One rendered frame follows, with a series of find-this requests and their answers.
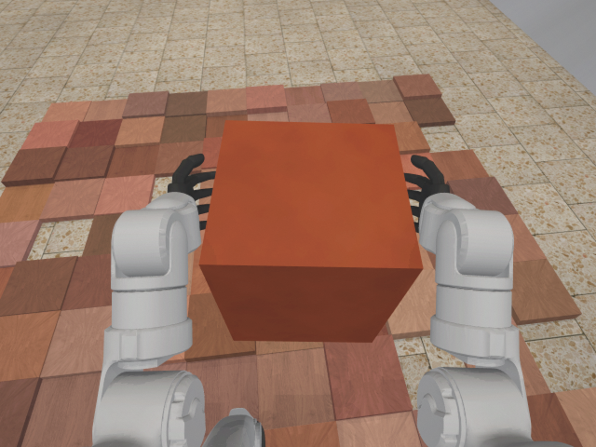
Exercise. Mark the right robot forearm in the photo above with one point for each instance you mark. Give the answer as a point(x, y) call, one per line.
point(474, 273)

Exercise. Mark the left robot forearm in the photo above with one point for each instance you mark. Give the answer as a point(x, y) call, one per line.
point(149, 272)

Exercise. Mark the left robot hand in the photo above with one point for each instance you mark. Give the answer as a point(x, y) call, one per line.
point(183, 183)

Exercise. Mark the robot right upper arm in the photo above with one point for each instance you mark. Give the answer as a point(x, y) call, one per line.
point(473, 407)

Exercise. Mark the right robot hand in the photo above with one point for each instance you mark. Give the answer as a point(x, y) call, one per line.
point(434, 185)

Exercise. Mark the carton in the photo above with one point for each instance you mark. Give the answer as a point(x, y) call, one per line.
point(310, 234)

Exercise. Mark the robot left upper arm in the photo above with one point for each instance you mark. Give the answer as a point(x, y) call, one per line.
point(151, 409)

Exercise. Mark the left robot shin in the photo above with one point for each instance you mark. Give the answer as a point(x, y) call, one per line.
point(237, 411)

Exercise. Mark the left robot thigh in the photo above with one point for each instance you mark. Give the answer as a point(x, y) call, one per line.
point(235, 431)

